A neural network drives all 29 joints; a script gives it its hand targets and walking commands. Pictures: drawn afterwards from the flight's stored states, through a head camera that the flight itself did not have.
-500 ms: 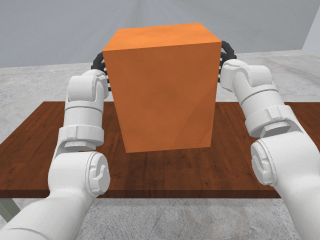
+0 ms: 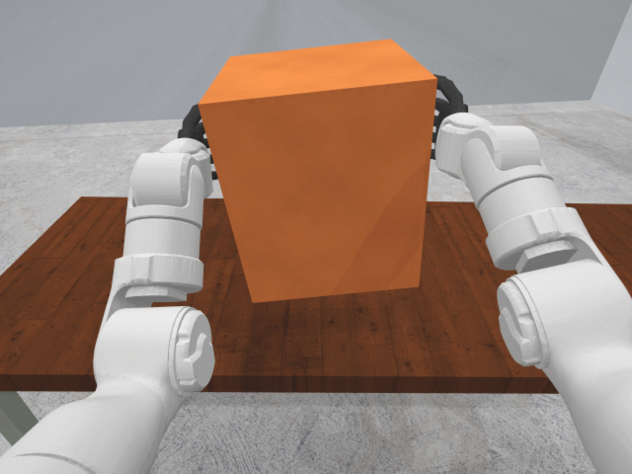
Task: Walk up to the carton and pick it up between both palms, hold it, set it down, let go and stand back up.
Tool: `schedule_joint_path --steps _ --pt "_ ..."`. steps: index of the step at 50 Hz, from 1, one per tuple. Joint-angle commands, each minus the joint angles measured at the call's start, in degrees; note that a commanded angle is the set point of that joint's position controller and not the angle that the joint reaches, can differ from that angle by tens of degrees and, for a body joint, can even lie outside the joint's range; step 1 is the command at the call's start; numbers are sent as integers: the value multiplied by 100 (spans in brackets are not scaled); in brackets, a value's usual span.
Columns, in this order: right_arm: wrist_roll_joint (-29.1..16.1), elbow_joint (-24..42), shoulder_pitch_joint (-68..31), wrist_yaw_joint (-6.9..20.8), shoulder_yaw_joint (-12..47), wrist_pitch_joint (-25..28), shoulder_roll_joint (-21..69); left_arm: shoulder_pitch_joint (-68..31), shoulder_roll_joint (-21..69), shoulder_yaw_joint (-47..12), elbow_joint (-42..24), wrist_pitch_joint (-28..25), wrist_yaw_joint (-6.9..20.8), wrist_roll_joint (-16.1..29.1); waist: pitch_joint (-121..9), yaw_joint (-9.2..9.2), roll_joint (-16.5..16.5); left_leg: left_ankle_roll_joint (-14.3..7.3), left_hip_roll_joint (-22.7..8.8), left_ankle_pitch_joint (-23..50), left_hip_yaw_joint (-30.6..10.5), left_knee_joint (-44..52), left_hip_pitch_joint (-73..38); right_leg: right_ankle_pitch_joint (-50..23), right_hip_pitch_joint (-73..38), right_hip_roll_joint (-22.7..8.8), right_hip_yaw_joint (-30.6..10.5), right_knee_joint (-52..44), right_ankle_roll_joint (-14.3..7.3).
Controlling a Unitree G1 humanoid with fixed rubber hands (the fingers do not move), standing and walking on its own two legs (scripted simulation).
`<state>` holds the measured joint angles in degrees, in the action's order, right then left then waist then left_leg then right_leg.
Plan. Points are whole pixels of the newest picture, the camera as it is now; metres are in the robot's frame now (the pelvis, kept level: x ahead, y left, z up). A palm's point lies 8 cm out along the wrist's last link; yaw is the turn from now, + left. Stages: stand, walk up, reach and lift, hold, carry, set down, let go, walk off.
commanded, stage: hold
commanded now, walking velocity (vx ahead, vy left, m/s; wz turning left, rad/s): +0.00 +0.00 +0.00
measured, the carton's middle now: (322, 169) +0.39 +0.00 +0.26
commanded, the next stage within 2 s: none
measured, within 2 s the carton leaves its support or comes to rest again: neither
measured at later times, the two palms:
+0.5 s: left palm (191, 152) +0.37 +0.15 +0.30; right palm (450, 133) +0.37 -0.15 +0.32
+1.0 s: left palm (195, 157) +0.37 +0.15 +0.29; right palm (452, 142) +0.37 -0.15 +0.31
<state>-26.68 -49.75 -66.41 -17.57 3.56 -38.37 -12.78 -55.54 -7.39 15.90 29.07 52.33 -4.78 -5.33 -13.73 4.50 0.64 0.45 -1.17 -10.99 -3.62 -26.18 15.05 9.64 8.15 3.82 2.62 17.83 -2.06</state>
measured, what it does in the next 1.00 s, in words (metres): stands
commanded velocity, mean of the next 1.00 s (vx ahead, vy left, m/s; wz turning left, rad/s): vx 0.00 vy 0.00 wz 0.00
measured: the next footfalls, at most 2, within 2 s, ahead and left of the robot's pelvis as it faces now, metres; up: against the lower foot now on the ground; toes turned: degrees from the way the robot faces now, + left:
none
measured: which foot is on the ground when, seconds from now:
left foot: down 0.00-1.00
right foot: down 0.00-1.00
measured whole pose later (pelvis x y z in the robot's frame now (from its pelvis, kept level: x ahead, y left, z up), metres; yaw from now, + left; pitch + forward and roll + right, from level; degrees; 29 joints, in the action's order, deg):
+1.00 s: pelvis +0.00 +0.00 +0.00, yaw -1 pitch +0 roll -2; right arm -26.0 -49.7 -65.7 -17.5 2.6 -39.4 -12.5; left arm -55.9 -6.0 18.5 29.8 52.3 -5.0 -6.3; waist -14.2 3.8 1.8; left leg 0.1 -0.7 -10.7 -3.6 -25.7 15.1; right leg 9.4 8.8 3.9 0.9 18.0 -1.7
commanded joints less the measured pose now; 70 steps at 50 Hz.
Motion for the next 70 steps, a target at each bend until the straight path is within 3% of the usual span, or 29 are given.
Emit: schedule_joint_path --steps 1,2,3,4,5,7,9,12,14,16,20,24,25,26,27,28,37,51,52,54,55,57,58,60,62,63,65,67,70 --pt "-1273 2337 -5034 946 849 86 4326 -6305 3838 -2145 -2071 -829 693 1239 -2507 122 646 432 273 2082 -119 85 -1516 -1676 -465 119 -338 -70 517" --pt "-1195 2000 -4941 953 709 41 4234 -6223 3750 -2012 -1781 -775 717 1129 -2064 122 592 393 261 1701 -113 213 -1370 -1305 -310 100 -332 -154 508" --pt "-1098 2052 -5122 981 728 82 4304 -6109 3679 -1817 -1564 -753 752 1027 -1942 -59 355 276 258 1404 -68 326 -1223 -1012 -295 97 -317 -209 519" --pt "-1080 2086 -5121 978 765 94 4404 -6110 3634 -1814 -1619 -781 770 1037 -2061 -54 207 227 262 1422 -61 323 -1219 -1118 -403 95 -332 -180 537" --pt "-1138 2050 -5177 992 745 96 4379 -6236 3641 -1874 -1669 -792 775 1077 -2187 -74 342 245 258 1372 -82 327 -1201 -1003 -405 83 -351 -170 500" --pt "-1262 2613 -5540 986 908 173 4526 -6446 3793 -2100 -1954 -853 730 1280 -2794 -70 417 279 279 1900 -110 102 -1367 -1524 -551 114 -363 -62 517" --pt "-1329 2553 -5289 924 1023 75 4439 -6160 3700 -2000 -1857 -805 706 1193 -2673 -80 333 276 289 2054 -100 71 -1523 -1738 -583 119 -388 -96 559" --pt "-1146 2142 -5188 922 778 28 4311 -5970 3627 -1721 -1327 -730 784 995 -1940 -82 183 215 249 1466 -59 287 -1266 -1142 -302 101 -395 -246 512" --pt "-1029 2087 -5328 967 644 84 4347 -6178 3683 -1754 -1346 -763 826 1049 -2018 -36 171 200 248 1129 -26 376 -1107 -814 -260 77 -405 -288 475" --pt "-1120 2420 -5391 963 770 116 4444 -6298 3769 -1952 -1690 -817 799 1196 -2579 2 301 245 273 1566 -56 202 -1303 -1359 -492 96 -418 -164 479" --pt "-1091 2278 -5432 898 797 84 4478 -6159 3607 -1727 -1325 -808 823 1076 -2281 -63 88 165 302 1368 -51 240 -1204 -1351 -457 41 -403 -203 574" --pt "-1166 2275 -5216 866 807 61 4389 -6073 3612 -1800 -1487 -801 852 1096 -2503 21 234 213 309 1593 -52 202 -1254 -1619 -643 40 -445 -130 559" --pt "-1173 2209 -5284 870 784 64 4309 -6167 3627 -1832 -1482 -791 849 1075 -2373 3 412 268 302 1561 -63 222 -1264 -1482 -524 44 -434 -151 533" --pt "-1102 2140 -5234 873 706 54 4284 -6073 3631 -1785 -1319 -762 865 1036 -2201 21 354 243 291 1400 -56 254 -1224 -1258 -462 39 -431 -215 519" --pt "-972 1840 -4863 866 514 12 4107 -5905 3797 -1729 -1246 -783 851 963 -1947 186 535 299 315 1193 -80 337 -1112 -1269 -413 -50 -467 -268 515" --pt "-976 1893 -4987 874 568 51 4207 -5930 3754 -1731 -1362 -811 861 939 -2030 136 405 272 300 1143 -108 371 -1111 -1282 -473 -20 -431 -217 545" --pt "-1130 2293 -5211 936 797 94 4470 -6231 3796 -1967 -1774 -846 737 1120 -2440 18 387 240 279 1460 -119 241 -1293 -1385 -408 74 -361 -142 570" --pt "-1088 2188 -5202 957 764 41 4388 -6096 3806 -1877 -1549 -807 703 1085 -2365 -2 276 207 244 1367 -133 265 -1262 -1310 -371 89 -412 -178 525" --pt "-1257 2865 -5651 948 1023 147 4554 -6254 3737 -1992 -1907 -821 698 1264 -2937 -154 153 181 298 1722 -108 113 -1314 -1534 -584 119 -412 -102 537" --pt "-1300 2562 -5451 931 914 18 4483 -6275 3642 -1862 -1804 -772 674 1190 -2593 -132 188 203 278 1652 -95 154 -1361 -1273 -370 131 -388 -165 529" --pt "-1277 2557 -5448 934 947 7 4509 -6066 3527 -1669 -1561 -731 700 1106 -2432 -233 -60 100 288 1569 -77 191 -1297 -1157 -368 120 -401 -239 552" --pt "-1179 2199 -5334 961 714 -10 4352 -6178 3660 -1832 -1460 -713 746 1117 -2185 -62 242 192 237 1341 -68 279 -1239 -844 -194 133 -383 -271 441" --pt "-1153 2171 -5258 970 701 -5 4313 -6136 3694 -1862 -1507 -715 776 1135 -2214 -8 171 203 217 1403 -67 284 -1264 -932 -248 146 -397 -267 418" --pt "-1110 2015 -5224 977 633 -12 4235 -6056 3664 -1761 -1344 -687 819 1034 -2028 -36 259 230 227 1294 -71 318 -1169 -893 -313 104 -426 -284 410" --pt "-1053 1710 -5008 974 562 -21 4128 -6005 3687 -1764 -1284 -707 856 958 -1981 71 437 288 214 1219 -95 352 -1183 -901 -339 63 -451 -261 401" --pt "-1092 1944 -5155 976 591 39 4131 -6113 3752 -1889 -1437 -733 865 1058 -2263 97 584 335 221 1391 -104 289 -1218 -1048 -420 60 -450 -218 390" --pt "-1071 1846 -5141 941 531 14 4111 -6119 3720 -1845 -1370 -733 864 1011 -2084 145 603 374 241 1539 -113 247 -1208 -1249 -463 66 -443 -208 405" --pt "-1146 2102 -5234 897 682 48 4219 -6049 3641 -1817 -1463 -743 880 1024 -2307 94 374 317 269 1653 -124 211 -1282 -1493 -623 76 -415 -179 469" --pt "-1165 1890 -4938 876 658 5 4077 -5824 3580 -1740 -1303 -710 898 929 -1980 85 464 355 230 1747 -103 235 -1293 -1523 -529 70 -419 -200 464"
